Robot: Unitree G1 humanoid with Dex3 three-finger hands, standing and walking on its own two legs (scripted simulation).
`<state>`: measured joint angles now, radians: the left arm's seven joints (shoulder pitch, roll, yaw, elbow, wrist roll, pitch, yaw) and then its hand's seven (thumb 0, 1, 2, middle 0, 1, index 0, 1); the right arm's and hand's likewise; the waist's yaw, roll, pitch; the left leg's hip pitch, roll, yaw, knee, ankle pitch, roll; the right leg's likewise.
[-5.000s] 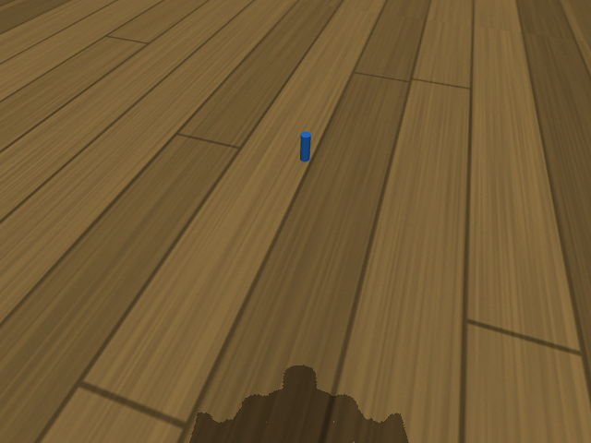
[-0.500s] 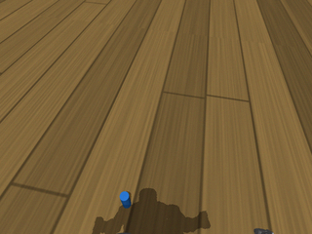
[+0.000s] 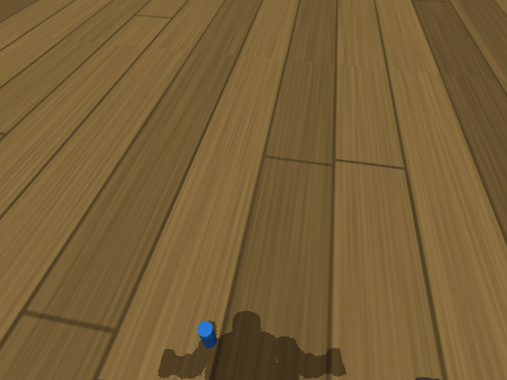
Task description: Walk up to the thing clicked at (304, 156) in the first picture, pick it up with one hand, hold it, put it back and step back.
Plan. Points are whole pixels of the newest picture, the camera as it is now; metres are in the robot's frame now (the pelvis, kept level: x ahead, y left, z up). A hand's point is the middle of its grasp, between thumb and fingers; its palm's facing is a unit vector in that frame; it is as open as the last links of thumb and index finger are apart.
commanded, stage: walk up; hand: left
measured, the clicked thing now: (207, 335) +0.37 +0.18 -0.70
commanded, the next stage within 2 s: stand in 0.54 s
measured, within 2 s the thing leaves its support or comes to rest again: neither
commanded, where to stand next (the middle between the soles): +0.02 -0.01 m, yaw -1 degrees
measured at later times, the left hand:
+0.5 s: hand out of the picture +0.09 +0.25 -0.16, palm faces -0.01 -0.95 -0.32, open 7.4 cm
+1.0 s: hand out of the picture +0.09 +0.25 -0.16, palm faces -0.01 -0.94 -0.33, open 7.4 cm
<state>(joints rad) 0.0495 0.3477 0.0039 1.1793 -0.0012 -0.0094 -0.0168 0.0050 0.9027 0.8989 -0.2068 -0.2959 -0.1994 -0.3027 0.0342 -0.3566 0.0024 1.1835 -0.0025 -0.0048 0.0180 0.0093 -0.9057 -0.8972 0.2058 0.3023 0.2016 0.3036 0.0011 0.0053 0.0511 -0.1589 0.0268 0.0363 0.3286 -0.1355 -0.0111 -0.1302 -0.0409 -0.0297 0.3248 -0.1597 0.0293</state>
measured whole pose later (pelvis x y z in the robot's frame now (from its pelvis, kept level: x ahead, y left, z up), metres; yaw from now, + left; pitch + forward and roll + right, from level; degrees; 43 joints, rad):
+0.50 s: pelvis +0.01 +0.00 +0.00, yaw +0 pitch -2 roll +0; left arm 0.07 0.34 0.01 1.17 0.00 0.00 -0.01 0.01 0.90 0.90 -0.21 -0.30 -0.20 -0.30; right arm 0.07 -0.34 0.00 1.17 -0.01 0.00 0.02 0.01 -0.91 -0.90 0.21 0.30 0.20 0.30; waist -0.01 0.00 0.04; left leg -0.15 0.02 0.03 0.33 -0.14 -0.01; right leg -0.11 -0.04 -0.03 0.31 -0.16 0.03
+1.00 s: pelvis +0.02 +0.00 +0.00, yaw +1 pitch -2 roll +0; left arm 0.11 0.35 0.00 1.14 0.01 -0.01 -0.01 0.01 0.90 0.90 -0.21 -0.30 -0.20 -0.30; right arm 0.08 -0.35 -0.01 1.16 -0.01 0.00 0.01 0.01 -0.91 -0.90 0.21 0.30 0.20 0.30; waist -0.01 0.00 0.04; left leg -0.13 0.02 0.03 0.32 -0.15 -0.01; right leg -0.10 -0.04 -0.04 0.32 -0.18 0.03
